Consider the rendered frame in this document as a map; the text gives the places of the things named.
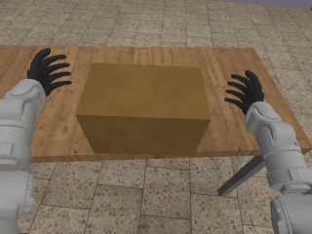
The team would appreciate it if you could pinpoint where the table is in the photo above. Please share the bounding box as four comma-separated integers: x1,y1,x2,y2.
0,46,312,197

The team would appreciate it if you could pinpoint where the robot left upper arm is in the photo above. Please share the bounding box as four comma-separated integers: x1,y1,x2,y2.
0,171,35,234

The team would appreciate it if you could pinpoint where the robot left forearm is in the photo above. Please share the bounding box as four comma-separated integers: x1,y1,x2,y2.
0,79,47,172

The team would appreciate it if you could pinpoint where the robot right upper arm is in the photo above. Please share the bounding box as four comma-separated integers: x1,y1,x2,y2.
270,194,312,234

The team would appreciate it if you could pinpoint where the robot right forearm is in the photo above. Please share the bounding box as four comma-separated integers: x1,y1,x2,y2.
245,101,312,195

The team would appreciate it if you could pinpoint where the robot left hand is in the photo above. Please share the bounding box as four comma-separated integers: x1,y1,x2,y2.
27,48,72,97

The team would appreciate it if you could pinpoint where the carton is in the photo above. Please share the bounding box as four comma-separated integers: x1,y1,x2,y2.
75,62,212,157

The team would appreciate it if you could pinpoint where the robot right hand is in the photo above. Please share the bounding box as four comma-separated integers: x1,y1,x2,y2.
224,70,264,115

